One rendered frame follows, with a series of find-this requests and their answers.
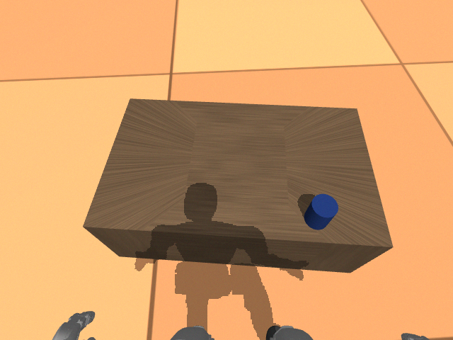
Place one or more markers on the can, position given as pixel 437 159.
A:
pixel 321 211

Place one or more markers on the left robot hand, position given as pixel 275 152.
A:
pixel 71 330

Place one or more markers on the right robot foot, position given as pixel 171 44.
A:
pixel 271 331

